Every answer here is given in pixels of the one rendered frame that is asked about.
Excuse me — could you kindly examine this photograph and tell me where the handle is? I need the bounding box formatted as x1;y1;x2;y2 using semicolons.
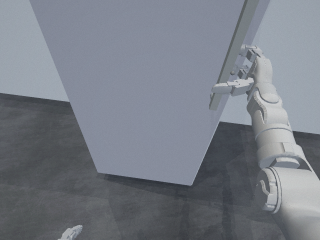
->
209;0;259;111

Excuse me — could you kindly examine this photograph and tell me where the fridge door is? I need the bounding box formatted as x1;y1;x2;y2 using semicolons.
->
29;0;270;186

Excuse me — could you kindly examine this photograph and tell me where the robot right hand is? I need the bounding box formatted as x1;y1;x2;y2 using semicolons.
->
211;44;273;97

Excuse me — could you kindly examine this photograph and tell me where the robot left hand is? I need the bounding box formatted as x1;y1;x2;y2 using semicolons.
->
58;225;83;240

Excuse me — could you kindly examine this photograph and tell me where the right robot forearm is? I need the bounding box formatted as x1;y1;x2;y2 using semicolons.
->
246;82;320;182

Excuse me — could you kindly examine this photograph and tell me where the robot right upper arm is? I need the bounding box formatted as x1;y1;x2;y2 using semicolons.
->
254;166;320;240

